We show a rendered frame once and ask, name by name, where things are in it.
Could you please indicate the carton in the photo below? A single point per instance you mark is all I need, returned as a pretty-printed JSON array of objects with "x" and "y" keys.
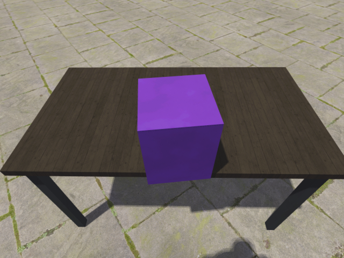
[{"x": 179, "y": 128}]

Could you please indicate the table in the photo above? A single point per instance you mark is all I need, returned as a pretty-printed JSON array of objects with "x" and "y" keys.
[{"x": 88, "y": 127}]

